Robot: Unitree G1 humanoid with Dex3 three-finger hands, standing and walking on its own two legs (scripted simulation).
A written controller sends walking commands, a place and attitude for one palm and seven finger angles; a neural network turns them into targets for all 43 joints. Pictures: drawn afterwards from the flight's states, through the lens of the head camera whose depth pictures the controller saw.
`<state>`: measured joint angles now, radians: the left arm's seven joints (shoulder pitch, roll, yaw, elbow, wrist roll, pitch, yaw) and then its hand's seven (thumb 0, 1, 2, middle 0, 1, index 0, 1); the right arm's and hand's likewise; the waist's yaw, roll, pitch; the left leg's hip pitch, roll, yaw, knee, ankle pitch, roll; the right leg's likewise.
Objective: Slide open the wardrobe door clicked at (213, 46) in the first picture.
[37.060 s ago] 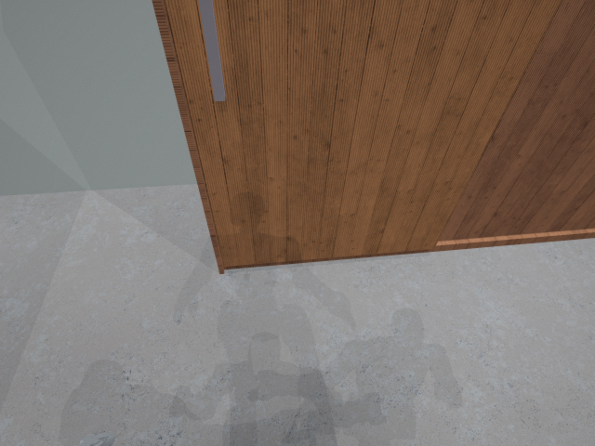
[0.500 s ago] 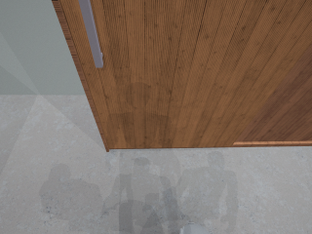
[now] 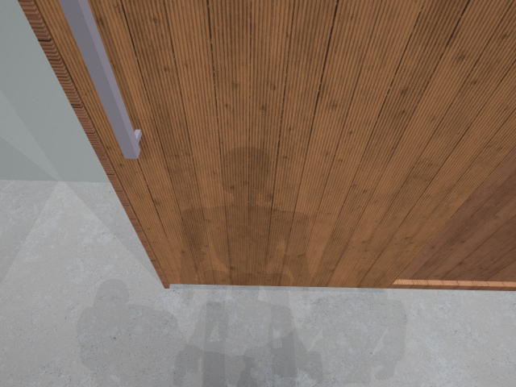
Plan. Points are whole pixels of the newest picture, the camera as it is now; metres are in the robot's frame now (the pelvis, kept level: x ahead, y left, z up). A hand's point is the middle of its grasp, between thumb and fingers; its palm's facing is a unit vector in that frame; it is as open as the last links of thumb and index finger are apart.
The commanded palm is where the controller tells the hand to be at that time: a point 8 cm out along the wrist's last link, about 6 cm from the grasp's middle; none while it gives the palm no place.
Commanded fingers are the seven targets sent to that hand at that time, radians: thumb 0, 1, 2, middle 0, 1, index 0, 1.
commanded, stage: come to a stop and stand still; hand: left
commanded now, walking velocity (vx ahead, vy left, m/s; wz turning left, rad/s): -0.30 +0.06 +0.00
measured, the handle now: (107, 67) +0.53 +0.28 +0.21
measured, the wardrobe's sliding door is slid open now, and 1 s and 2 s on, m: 0.00 0.00 0.00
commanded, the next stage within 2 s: look again from close up in 1.44 s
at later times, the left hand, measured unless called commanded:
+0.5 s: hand out of the picture +0.06 +0.22 -0.17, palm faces +0.03 -0.96 -0.29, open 7.4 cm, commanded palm none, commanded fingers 0.00 0.90 0.90 -0.20 -0.30 -0.20 -0.30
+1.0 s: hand out of the picture +0.01 +0.22 -0.15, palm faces -0.01 -0.96 -0.29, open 7.4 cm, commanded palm none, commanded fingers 0.00 0.90 0.90 -0.20 -0.30 -0.20 -0.30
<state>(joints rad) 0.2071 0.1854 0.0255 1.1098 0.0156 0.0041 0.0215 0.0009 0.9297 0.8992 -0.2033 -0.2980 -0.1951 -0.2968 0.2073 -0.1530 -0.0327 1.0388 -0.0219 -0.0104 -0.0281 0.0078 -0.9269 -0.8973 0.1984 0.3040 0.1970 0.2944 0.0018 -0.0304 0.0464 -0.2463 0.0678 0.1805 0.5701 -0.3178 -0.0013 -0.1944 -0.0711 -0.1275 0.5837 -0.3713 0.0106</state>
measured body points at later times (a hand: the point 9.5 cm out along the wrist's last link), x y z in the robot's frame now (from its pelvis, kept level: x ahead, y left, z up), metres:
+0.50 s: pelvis +0.01 +0.02 -0.01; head +0.04 +0.01 +0.44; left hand +0.05 +0.27 -0.15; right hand +0.11 -0.23 -0.15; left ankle +0.03 +0.11 -0.73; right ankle -0.01 -0.10 -0.73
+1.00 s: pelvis -0.05 +0.01 +0.01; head -0.06 +0.00 +0.45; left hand +0.01 +0.27 -0.13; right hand -0.04 -0.25 -0.15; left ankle +0.03 +0.11 -0.73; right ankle -0.01 -0.10 -0.73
